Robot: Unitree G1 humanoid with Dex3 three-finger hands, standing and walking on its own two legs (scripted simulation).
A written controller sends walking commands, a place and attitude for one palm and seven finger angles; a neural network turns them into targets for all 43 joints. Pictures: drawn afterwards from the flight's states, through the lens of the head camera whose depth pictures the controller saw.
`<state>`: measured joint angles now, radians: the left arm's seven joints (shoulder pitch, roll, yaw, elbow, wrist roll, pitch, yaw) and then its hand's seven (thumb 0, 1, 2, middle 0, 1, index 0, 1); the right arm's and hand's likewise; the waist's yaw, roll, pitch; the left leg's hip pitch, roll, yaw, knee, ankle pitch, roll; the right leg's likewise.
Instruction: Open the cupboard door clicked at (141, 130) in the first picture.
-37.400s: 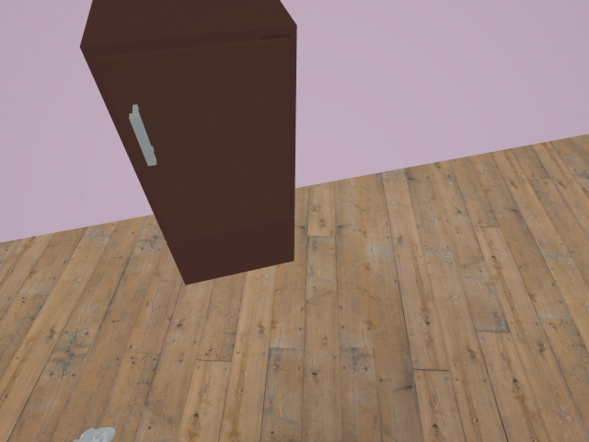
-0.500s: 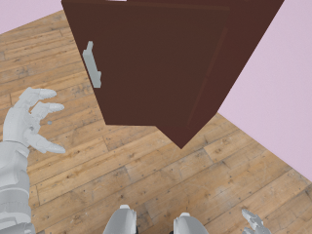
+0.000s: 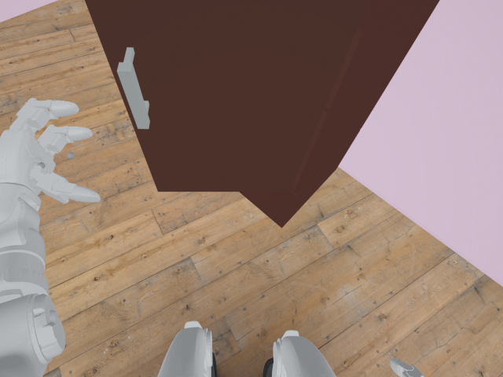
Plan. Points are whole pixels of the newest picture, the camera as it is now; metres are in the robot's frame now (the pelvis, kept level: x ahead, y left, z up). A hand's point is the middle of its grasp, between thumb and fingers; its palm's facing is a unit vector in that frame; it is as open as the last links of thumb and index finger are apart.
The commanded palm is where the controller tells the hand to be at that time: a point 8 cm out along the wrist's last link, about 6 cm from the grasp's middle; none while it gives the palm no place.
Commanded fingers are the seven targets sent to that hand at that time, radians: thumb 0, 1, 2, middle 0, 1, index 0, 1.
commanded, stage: move the hooked fingers beside the handle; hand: left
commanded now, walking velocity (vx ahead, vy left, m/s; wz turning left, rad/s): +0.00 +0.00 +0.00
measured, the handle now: (137, 90) +0.57 +0.21 +0.05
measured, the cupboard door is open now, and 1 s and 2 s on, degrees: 45 45 45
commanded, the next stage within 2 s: slide the fingers in behind the handle in 1.34 s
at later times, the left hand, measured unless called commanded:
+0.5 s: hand (92, 112) +0.51 +0.27 +0.06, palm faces +0.05 -1.00 -0.01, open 14.0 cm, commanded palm +0.50 +0.30 +0.06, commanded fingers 0.00 -0.50 0.30 -0.30 -1.20 -0.30 -1.20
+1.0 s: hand (96, 110) +0.52 +0.27 +0.05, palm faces +0.06 -1.00 -0.01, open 14.0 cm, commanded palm +0.51 +0.29 +0.05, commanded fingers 0.00 -0.50 0.30 -0.30 -1.20 -0.30 -1.20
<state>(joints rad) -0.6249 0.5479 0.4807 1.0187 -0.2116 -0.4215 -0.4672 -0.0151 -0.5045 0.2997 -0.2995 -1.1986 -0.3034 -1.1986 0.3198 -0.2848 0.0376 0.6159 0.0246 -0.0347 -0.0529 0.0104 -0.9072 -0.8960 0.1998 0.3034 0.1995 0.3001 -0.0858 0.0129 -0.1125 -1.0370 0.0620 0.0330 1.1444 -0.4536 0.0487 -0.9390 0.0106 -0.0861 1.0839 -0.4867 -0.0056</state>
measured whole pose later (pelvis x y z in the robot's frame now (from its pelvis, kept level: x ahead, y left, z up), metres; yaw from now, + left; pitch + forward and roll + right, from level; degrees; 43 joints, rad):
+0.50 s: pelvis +0.00 +0.01 -0.01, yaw -2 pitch +25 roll -5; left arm -0.91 0.70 0.52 1.21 -0.11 -0.38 -0.40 -0.02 -0.50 0.30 -0.30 -1.20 -0.30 -1.20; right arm 0.37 -0.29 0.06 0.62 0.00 0.04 -0.04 0.01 -0.91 -0.90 0.20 0.30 0.20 0.30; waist -0.18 0.03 -0.10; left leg -1.17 0.08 0.03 1.20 -0.47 0.06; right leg -1.07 0.03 -0.09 1.12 -0.49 0.00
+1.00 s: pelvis +0.01 +0.00 -0.01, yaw -2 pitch +26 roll -6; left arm -0.90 0.69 0.51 1.18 -0.10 -0.37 -0.39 -0.02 -0.50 0.30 -0.30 -1.20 -0.30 -1.20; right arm 0.36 -0.28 0.06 0.61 0.00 0.08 -0.03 0.01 -0.91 -0.90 0.20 0.30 0.20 0.30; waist -0.17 0.03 -0.10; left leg -1.17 0.08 0.02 1.19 -0.48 0.05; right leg -1.05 0.03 -0.10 1.10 -0.49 0.00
